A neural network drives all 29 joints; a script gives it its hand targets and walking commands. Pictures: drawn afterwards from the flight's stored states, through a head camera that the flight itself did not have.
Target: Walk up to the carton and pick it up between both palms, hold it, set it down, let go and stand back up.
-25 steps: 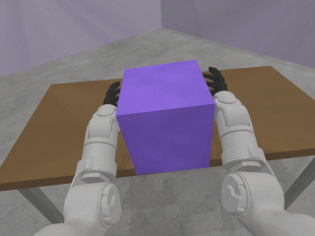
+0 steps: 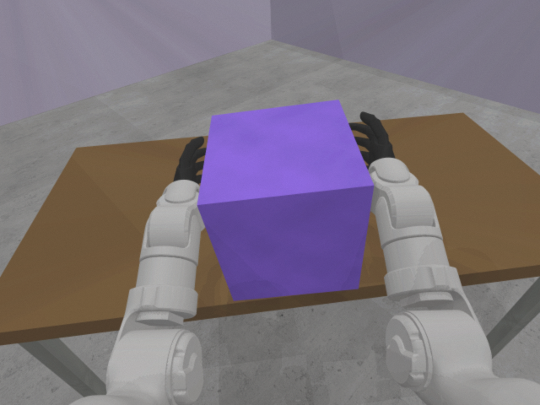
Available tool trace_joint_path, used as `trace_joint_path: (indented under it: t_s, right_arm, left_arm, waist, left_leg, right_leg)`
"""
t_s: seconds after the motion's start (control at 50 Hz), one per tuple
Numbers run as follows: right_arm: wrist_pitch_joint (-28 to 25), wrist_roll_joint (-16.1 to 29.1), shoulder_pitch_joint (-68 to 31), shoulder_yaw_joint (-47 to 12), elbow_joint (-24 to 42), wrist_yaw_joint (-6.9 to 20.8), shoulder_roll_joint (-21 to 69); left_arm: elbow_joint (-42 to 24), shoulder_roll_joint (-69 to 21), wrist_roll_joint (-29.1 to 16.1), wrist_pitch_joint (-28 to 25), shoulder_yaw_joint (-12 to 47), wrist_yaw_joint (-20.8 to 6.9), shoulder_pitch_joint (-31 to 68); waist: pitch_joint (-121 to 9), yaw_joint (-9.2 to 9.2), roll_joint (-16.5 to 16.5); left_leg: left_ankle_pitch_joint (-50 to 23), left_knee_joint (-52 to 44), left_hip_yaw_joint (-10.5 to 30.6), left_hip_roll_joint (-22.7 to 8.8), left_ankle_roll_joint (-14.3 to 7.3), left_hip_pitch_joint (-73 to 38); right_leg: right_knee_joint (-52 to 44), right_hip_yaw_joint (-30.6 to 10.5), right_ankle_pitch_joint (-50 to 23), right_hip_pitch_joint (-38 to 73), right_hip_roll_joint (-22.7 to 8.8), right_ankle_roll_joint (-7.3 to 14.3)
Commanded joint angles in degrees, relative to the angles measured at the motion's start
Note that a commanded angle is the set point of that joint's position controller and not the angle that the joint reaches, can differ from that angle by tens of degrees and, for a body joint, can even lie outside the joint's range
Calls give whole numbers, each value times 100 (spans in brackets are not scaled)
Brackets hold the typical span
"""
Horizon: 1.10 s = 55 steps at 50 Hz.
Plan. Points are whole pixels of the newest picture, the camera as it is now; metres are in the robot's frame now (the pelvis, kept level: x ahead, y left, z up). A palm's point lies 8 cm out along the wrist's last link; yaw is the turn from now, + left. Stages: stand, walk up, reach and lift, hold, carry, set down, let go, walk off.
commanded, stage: reach and lift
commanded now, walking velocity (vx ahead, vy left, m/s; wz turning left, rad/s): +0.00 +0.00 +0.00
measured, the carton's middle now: (285, 202) +0.36 +0.00 +0.15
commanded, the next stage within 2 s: hold in 0.16 s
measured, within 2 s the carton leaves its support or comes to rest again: neither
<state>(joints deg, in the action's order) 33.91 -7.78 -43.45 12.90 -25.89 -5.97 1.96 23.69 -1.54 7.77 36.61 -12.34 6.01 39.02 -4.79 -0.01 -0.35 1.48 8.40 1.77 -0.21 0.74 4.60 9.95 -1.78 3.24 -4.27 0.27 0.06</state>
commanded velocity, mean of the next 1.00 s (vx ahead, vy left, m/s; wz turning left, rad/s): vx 0.00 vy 0.00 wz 0.00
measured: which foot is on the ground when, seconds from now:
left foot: down 0.00-1.00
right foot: down 0.00-1.00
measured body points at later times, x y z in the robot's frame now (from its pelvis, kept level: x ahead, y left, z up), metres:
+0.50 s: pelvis +0.00 +0.01 +0.00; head -0.04 +0.01 +0.45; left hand +0.37 +0.16 +0.16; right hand +0.38 -0.12 +0.18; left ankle +0.04 +0.13 -0.75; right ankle +0.03 -0.12 -0.75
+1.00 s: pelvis +0.00 +0.01 +0.00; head -0.02 +0.00 +0.45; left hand +0.37 +0.15 +0.15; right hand +0.38 -0.13 +0.17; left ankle +0.04 +0.13 -0.75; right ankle +0.03 -0.12 -0.75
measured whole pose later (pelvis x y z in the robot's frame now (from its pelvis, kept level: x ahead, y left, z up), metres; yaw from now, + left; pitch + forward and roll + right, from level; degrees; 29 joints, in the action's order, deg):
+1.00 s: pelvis +0.00 +0.01 +0.00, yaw +0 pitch +1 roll +0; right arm 39.1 -6.1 -34.1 9.0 -10.8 -8.1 3.8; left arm 11.4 -0.8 4.4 40.2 -7.1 7.5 30.6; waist -5.1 0.1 -0.2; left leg 1.2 8.4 1.5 0.4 0.2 8.4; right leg 10.3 -1.7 3.2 -8.3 -0.3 -0.8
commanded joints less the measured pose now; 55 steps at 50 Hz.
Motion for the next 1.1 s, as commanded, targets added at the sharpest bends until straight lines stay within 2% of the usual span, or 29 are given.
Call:
trace_joint_path:
  t_s: [0.0,0.02,0.04,0.06,0.08,0.1,0.12,0.14,0.2,0.24,0.32,0.36,0.4,0.44,0.48,0.5,0.54,0.64,0.68,0.72,0.74,0.76,0.8,0.84,0.9,0.96,1.02,1.04,1.08]
  right_arm:
    - [55,852,-2929,-1979,734,687,3106]
    - [86,905,-2544,-2131,1081,618,3201]
    - [16,1103,-2824,-2477,1733,575,3385]
    - [-2,1211,-3067,-2668,2058,544,3370]
    - [30,1247,-2781,-2831,2245,490,3306]
    - [61,1393,-2741,-3058,2633,449,3434]
    - [88,1400,-2700,-3157,2670,445,3428]
    - [152,1358,-2429,-3161,2540,443,3297]
    - [390,1188,-1971,-2964,2110,468,3113]
    - [387,1113,-2264,-2927,2114,544,3165]
    - [203,1196,-2625,-2847,2029,579,3306]
    - [206,1107,-2622,-2859,1949,577,3237]
    - [257,887,-2489,-2428,1356,600,3033]
    - [206,731,-2521,-2184,1114,668,3010]
    - [128,853,-2607,-2213,1142,707,3266]
    - [95,792,-2873,-2176,1237,699,3284]
    - [77,946,-3186,-2359,1595,616,3283]
    - [206,754,-2528,-2124,1238,590,3089]
    - [182,829,-2717,-2195,1396,629,3118]
    - [154,993,-2742,-2400,1654,602,3178]
    - [112,1096,-2834,-2624,1964,575,3297]
    - [133,1111,-2569,-2646,1955,532,3231]
    - [237,1100,-2454,-2744,2015,507,3201]
    - [337,1006,-2172,-2733,1983,517,3210]
    - [349,1080,-2439,-2748,2223,503,3230]
    - [320,1080,-2813,-2844,2219,496,3324]
    - [251,1156,-2672,-2932,2565,401,3233]
    - [309,1167,-2328,-2863,2375,376,3257]
    - [368,1016,-2115,-2724,2072,412,3237]
  left_arm:
    - [-1511,-2735,-844,-319,1961,-654,3893]
    - [-1843,-2872,-974,-296,2235,-618,3496]
    - [-2104,-3019,-1193,-309,2469,-583,3581]
    - [-2244,-3119,-1289,-295,2646,-546,3713]
    - [-2419,-3141,-1346,-249,2818,-489,3364]
    - [-2802,-3124,-1470,-278,2946,-456,3308]
    - [-2800,-3136,-1481,-223,3023,-420,3330]
    - [-2775,-3118,-1506,-169,3053,-409,3180]
    - [-2637,-2927,-1314,-27,3011,-432,2973]
    - [-2492,-3017,-1345,1,2968,-511,3250]
    - [-2523,-3222,-1324,-183,2908,-549,3521]
    - [-2492,-2989,-1264,-205,2797,-531,3524]
    - [-1821,-2985,-1050,-121,2522,-574,3469]
    - [-1637,-2952,-949,-148,2312,-633,3478]
    - [-1838,-3130,-977,-247,2387,-641,3734]
    - [-1914,-3076,-993,-297,2393,-643,3914]
    - [-2044,-3191,-1079,-288,2558,-641,4090]
    - [-1452,-3025,-878,-145,2244,-643,3358]
    - [-1688,-3033,-877,-166,2220,-650,3471]
    - [-2109,-3036,-1044,-217,2515,-607,3687]
    - [-2540,-3062,-1253,-288,2716,-563,3903]
    - [-2501,-3055,-1239,-256,2758,-537,3606]
    - [-2460,-2983,-1197,-167,2716,-518,3361]
    - [-2303,-2949,-1143,-80,2646,-545,3032]
    - [-2330,-3003,-1169,-4,2718,-640,3127]
    - [-2661,-2929,-1230,-96,2768,-637,3820]
    - [-2656,-2998,-1288,-98,2869,-593,3421]
    - [-2742,-2955,-1307,-85,2916,-595,3344]
    - [-2693,-2839,-1252,-83,2807,-598,3286]
  waist:
    - [-1225,-46,46]
    - [-1702,-63,51]
    - [-2183,-8,157]
    - [-2226,36,270]
    - [-2448,31,77]
    - [-2790,71,228]
    - [-2592,66,80]
    - [-2442,33,150]
    - [-1928,-54,-127]
    - [-1891,-72,-45]
    - [-2247,-35,-196]
    - [-2169,-28,60]
    - [-1965,-45,-120]
    - [-1718,-62,-271]
    - [-1839,-72,-265]
    - [-1917,-149,-23]
    - [-2443,-76,-88]
    - [-1708,-72,-61]
    - [-1860,39,-93]
    - [-2134,-18,-189]
    - [-2525,-40,14]
    - [-2373,-1,-47]
    - [-2129,63,207]
    - [-1943,50,234]
    - [-1890,64,-157]
    - [-2159,15,117]
    - [-2410,34,-2]
    - [-2363,-32,-130]
    - [-2042,-17,-15]
  left_leg:
    - [-643,-95,-211,317,-161,-655]
    - [-1029,-52,-223,336,-154,-749]
    - [-1310,-22,-93,301,-183,-770]
    - [-1331,25,-87,325,-194,-699]
    - [-1569,55,-115,326,-126,-710]
    - [-1720,61,-119,357,-150,-936]
    - [-1548,93,-134,339,-102,-836]
    - [-1386,93,-112,341,-63,-777]
    - [-662,-4,-197,359,4,-613]
    - [-275,-32,-192,310,-13,-507]
    - [-83,90,-201,273,6,-363]
    - [-23,173,-236,271,-16,-387]
    - [355,106,-232,238,39,-333]
    - [565,104,-212,247,18,-245]
    - [214,163,-174,200,30,-235]
    - [19,200,-165,213,-6,-244]
    - [-301,266,-209,280,-23,-362]
    - [-250,139,-160,267,19,-330]
    - [-478,129,-164,260,10,-499]
    - [-779,176,-136,274,24,-566]
    - [-1020,214,-87,237,-2,-688]
    - [-1117,216,-177,279,6,-676]
    - [-960,198,-182,282,-1,-604]
    - [-745,83,-215,323,-3,-528]
    - [-509,72,-209,307,-20,-298]
    - [-313,142,-263,357,-31,-382]
    - [-501,174,-271,302,-53,-395]
    - [-460,170,-292,334,-13,-387]
    - [-495,109,-233,266,-25,-379]
  right_leg:
    - [-61,122,-1164,658,222,-205]
    - [2,98,-1652,969,205,-230]
    - [86,93,-1914,1085,232,-232]
    - [118,44,-1878,952,217,-273]
    - [159,118,-2053,992,217,-325]
    - [138,71,-2261,1032,165,-354]
    - [124,123,-1954,813,235,-310]
    - [87,144,-1680,764,236,-302]
    - [-64,164,-957,296,188,-224]
    - [-112,270,-334,78,237,-168]
    - [-32,304,-53,-204,256,-165]
    - [68,301,-4,-210,247,-178]
    - [35,353,347,-275,271,-141]
    - [8,285,646,-431,280,-124]
    - [58,294,327,-305,285,-98]
    - [126,275,100,-335,266,-118]
    - [179,291,-280,-100,268,-158]
    - [58,271,-264,-81,275,-185]
    - [-9,280,-404,-67,262,-169]
    - [42,233,-828,107,263,-143]
    - [125,259,-1064,305,253,-156]
    - [140,185,-1184,256,239,-228]
    - [75,182,-1082,290,247,-232]
    - [59,237,-909,307,247,-296]
    - [57,181,-678,241,214,-238]
    - [81,218,-528,34,194,-291]
    - [119,236,-659,91,190,-304]
    - [90,245,-619,188,203,-285]
    - [58,261,-512,25,201,-269]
